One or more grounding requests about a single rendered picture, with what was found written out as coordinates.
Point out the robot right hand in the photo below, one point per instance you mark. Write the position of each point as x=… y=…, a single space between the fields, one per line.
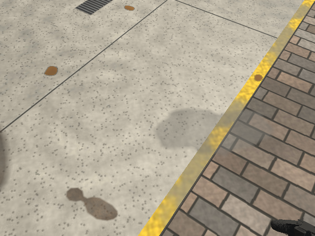
x=290 y=227

